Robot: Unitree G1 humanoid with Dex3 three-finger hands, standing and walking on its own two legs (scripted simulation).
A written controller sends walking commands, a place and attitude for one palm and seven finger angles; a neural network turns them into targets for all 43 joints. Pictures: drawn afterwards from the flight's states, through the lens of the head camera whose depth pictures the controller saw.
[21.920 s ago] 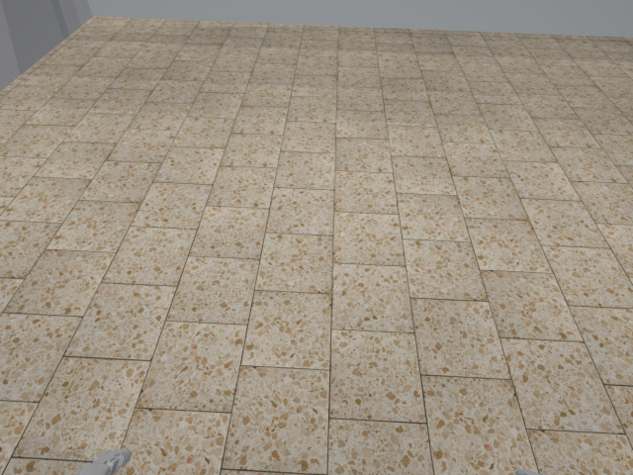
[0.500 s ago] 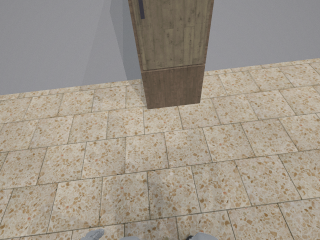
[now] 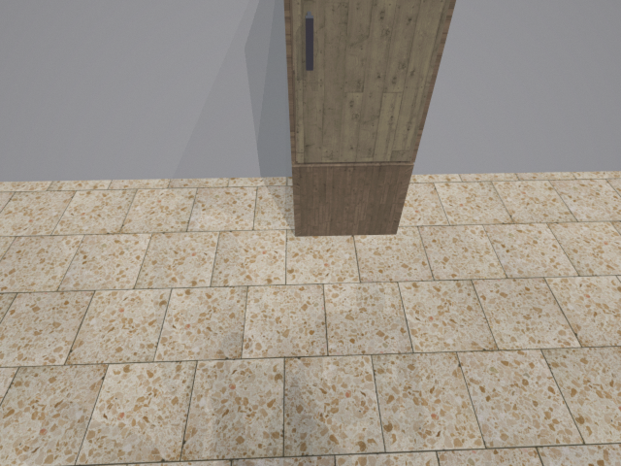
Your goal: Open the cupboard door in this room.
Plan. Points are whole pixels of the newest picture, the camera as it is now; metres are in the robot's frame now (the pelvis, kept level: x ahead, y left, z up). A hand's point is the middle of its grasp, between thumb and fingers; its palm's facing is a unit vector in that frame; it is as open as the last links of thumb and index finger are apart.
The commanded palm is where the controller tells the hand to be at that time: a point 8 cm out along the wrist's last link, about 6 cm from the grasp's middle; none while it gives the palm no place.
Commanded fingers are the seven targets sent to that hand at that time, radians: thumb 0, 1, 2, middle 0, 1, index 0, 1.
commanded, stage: look at it before walking up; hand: left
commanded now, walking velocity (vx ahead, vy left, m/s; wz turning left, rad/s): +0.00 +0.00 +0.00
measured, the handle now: (309, 41) +1.10 +0.10 +0.07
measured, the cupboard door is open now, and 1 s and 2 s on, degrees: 0 0 0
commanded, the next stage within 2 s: walk to a spot facing it in 0.32 s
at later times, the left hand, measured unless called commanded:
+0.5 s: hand out of the picture -0.01 +0.14 -0.17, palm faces +0.03 -0.98 -0.18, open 7.3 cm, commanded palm none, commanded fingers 0.00 0.90 0.90 -0.20 -0.30 -0.20 -0.30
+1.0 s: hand (250, 433) +0.20 +0.12 -0.17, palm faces -0.20 -0.94 -0.27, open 7.4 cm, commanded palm none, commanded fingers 0.00 0.90 0.90 -0.20 -0.30 -0.20 -0.30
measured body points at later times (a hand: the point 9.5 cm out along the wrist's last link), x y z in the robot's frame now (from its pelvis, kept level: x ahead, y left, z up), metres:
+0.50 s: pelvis +0.00 -0.02 +0.00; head +0.01 -0.03 +0.45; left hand -0.01 +0.20 -0.16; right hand -0.01 -0.22 -0.17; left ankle -0.02 +0.11 -0.74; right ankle +0.02 -0.12 -0.74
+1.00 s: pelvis +0.06 -0.07 -0.03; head +0.09 -0.10 +0.42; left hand +0.21 +0.17 -0.15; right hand +0.00 -0.30 -0.19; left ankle -0.01 +0.10 -0.71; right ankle +0.08 -0.17 -0.74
